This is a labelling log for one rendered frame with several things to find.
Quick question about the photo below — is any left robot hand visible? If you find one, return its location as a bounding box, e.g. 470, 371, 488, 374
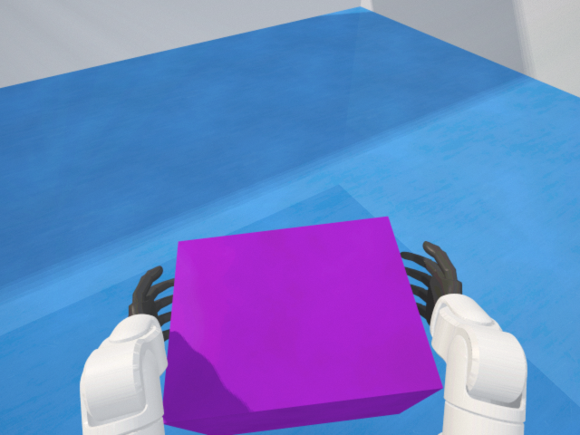
128, 266, 175, 342

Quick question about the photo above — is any right robot hand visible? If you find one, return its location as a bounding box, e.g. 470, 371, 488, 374
401, 241, 462, 325

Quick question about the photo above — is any robot right forearm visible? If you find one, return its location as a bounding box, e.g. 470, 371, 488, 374
430, 294, 527, 435

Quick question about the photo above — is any robot left forearm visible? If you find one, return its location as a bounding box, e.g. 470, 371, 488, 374
80, 314, 168, 435

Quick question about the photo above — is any carton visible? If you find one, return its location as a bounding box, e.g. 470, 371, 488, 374
162, 217, 443, 435

